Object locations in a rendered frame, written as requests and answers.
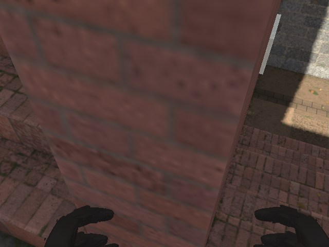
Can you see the robot right hand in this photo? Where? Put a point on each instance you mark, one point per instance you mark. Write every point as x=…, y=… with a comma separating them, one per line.
x=308, y=232

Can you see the robot left hand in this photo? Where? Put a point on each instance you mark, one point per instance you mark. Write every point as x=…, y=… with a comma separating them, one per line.
x=65, y=232

